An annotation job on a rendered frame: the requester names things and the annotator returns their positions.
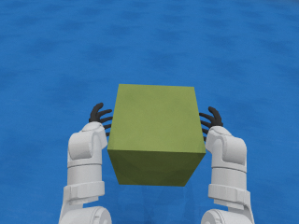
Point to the robot left hand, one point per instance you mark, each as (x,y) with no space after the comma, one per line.
(95,116)

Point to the robot left forearm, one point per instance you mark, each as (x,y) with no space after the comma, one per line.
(84,173)

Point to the carton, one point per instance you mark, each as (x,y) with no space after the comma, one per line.
(156,137)

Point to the robot right hand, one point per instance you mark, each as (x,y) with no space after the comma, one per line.
(215,121)

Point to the left robot upper arm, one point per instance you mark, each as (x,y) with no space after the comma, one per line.
(87,215)

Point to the robot right forearm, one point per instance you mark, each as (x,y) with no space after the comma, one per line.
(229,171)

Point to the right robot upper arm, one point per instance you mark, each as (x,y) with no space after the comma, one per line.
(217,216)

